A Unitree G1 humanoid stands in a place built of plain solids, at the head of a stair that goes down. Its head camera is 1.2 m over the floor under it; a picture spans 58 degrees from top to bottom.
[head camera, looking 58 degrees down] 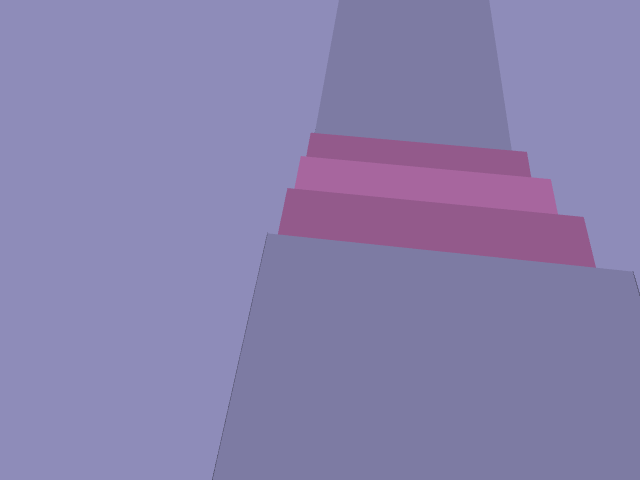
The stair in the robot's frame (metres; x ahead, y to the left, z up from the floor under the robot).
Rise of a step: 0.17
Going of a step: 0.33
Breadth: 1.16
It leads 7 degrees to the right of straight ahead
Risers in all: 4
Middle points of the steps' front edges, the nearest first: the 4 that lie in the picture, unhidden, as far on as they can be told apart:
0.71 -0.40 0.00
1.03 -0.44 -0.17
1.36 -0.48 -0.33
1.69 -0.52 -0.50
